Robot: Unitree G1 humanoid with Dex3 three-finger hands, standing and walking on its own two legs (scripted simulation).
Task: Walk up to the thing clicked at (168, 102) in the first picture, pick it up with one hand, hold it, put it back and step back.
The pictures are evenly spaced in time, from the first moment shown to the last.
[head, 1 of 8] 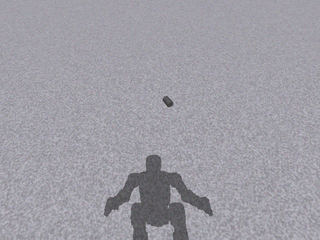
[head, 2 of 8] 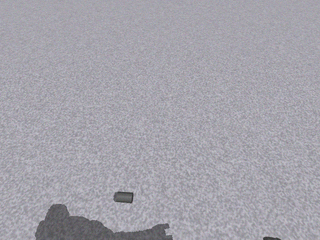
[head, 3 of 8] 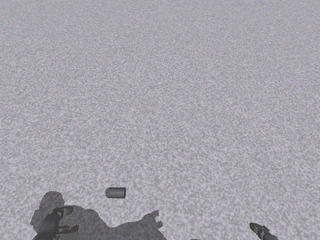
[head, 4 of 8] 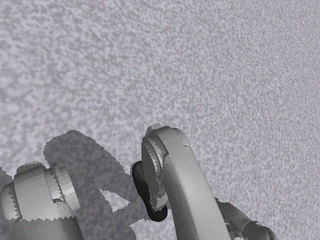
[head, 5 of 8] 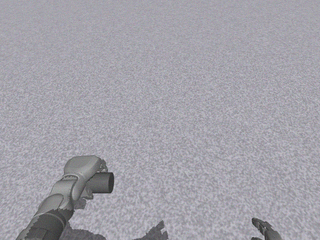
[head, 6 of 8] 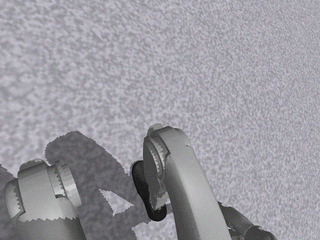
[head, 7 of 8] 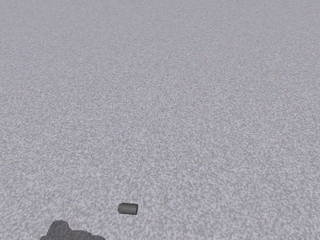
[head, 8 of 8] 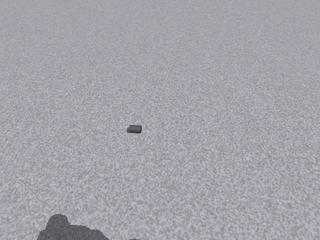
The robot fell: no
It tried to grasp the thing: yes
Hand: left
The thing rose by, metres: 0.67
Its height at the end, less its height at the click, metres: +0.00
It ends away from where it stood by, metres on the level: 0.02
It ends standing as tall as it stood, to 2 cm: yes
